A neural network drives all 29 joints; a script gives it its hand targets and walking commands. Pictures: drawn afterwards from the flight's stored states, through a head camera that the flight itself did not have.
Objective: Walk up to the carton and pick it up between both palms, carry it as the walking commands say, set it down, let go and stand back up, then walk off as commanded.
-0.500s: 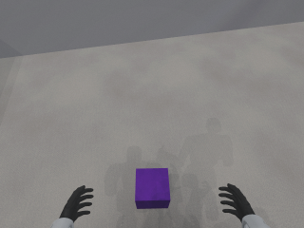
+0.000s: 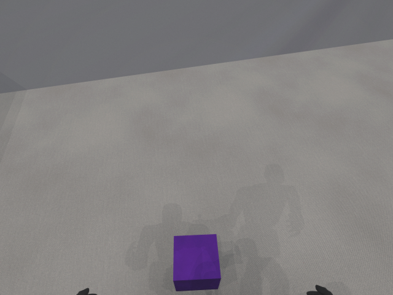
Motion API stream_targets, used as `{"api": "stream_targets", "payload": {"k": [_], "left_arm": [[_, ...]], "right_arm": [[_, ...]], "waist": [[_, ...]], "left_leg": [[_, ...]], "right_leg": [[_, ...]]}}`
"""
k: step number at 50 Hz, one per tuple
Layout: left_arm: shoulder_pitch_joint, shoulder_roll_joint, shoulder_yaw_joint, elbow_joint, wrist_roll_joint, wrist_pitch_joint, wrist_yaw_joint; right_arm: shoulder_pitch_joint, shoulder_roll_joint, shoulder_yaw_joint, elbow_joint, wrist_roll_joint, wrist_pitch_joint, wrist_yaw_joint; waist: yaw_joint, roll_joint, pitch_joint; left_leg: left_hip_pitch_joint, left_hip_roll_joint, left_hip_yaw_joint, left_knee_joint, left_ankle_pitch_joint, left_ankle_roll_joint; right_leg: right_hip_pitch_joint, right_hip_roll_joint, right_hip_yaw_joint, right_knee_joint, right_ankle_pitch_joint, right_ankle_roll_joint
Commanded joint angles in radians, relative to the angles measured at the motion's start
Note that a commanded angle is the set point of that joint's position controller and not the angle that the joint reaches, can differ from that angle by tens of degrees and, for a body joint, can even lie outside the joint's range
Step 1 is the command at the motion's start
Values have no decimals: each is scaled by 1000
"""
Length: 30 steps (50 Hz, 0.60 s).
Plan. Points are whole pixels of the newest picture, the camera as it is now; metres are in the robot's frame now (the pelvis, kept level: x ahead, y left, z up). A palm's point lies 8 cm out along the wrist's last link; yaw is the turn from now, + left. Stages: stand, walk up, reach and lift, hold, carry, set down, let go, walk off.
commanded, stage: stand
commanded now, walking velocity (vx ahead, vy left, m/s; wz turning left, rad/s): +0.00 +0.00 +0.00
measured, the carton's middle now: (196, 262) +0.38 +0.01 -0.67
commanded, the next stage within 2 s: walk off in 1.52 s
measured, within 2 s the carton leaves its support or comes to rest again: neither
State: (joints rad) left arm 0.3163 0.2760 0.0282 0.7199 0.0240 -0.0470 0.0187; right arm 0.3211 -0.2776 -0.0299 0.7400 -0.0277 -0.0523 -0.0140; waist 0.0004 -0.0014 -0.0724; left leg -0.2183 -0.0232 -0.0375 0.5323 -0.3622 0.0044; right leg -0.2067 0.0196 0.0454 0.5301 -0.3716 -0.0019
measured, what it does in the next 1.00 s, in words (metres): stands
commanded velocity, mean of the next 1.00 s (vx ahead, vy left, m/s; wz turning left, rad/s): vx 0.00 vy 0.00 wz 0.00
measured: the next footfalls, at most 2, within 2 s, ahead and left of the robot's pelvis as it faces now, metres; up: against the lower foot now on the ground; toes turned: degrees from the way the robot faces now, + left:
none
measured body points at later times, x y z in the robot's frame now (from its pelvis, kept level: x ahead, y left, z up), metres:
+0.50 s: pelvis +0.01 +0.00 +0.00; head +0.01 +0.00 +0.45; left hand +0.04 +0.26 -0.14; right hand +0.03 -0.26 -0.14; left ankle -0.05 +0.12 -0.73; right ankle -0.06 -0.12 -0.73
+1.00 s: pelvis -0.01 +0.00 +0.00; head -0.01 +0.00 +0.45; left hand -0.04 +0.23 -0.15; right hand -0.04 -0.23 -0.15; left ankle -0.05 +0.12 -0.73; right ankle -0.06 -0.12 -0.73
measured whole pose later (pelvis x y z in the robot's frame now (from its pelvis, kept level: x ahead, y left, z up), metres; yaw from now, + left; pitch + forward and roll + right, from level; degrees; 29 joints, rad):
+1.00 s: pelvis -0.01 +0.00 +0.00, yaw +0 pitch -1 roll +0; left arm 0.37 0.18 -0.04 1.09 0.01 0.01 0.05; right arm 0.37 -0.19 0.04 1.11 -0.01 0.01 -0.05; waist 0.00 0.00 0.00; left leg -0.12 -0.01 -0.03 0.48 -0.34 0.00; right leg -0.11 0.01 0.03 0.48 -0.35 -0.01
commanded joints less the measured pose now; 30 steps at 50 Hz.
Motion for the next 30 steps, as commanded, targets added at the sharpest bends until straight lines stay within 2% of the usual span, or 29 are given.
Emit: {"api": "stream_targets", "payload": {"k": [1, 11, 30], "left_arm": [[31, 115, 23, -37, -5, -6, 9], [75, 116, 4, 39, -14, 19, 19], [118, 64, -38, 237, -15, 47, 29]], "right_arm": [[24, -116, -22, -38, 5, -7, -8], [70, -115, -3, 44, 15, 23, -19], [108, -64, 37, 232, 18, 53, -30]], "waist": [[4, 0, -3], [0, 0, 29], [0, 0, 121]], "left_leg": [[10, 106, -78, -27, 439, -9], [32, 97, -58, -9, 499, 7], [66, 98, -53, -72, 411, 18]], "right_leg": [[9, -104, 71, -24, 444, 11], [17, -97, 54, -7, 510, -7], [44, -97, 48, -70, 416, -22]]}}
